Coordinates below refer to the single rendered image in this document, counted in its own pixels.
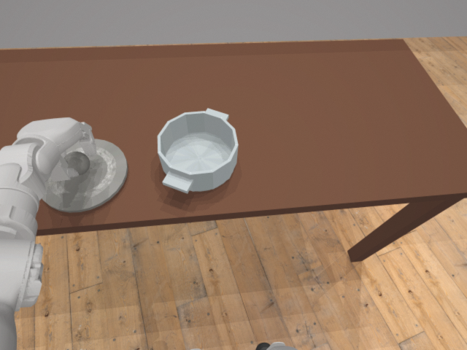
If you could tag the robot left upper arm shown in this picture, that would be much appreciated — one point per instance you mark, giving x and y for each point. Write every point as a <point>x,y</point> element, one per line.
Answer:
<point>20,283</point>

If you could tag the table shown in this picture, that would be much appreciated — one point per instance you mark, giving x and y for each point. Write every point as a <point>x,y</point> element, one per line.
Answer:
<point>320,126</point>

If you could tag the left robot hand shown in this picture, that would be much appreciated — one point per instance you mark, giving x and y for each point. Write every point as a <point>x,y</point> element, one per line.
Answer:
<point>64,133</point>

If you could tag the knob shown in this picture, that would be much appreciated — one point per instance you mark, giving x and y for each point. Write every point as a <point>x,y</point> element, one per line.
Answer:
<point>78,161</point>

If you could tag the robot left forearm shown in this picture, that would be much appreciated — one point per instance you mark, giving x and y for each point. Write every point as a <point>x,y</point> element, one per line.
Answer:
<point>25,166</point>

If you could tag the lid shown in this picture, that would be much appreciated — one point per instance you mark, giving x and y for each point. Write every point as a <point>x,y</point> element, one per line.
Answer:
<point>104,178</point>

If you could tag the pot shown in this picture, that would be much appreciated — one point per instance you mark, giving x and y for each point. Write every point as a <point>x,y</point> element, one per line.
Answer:
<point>198,151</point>

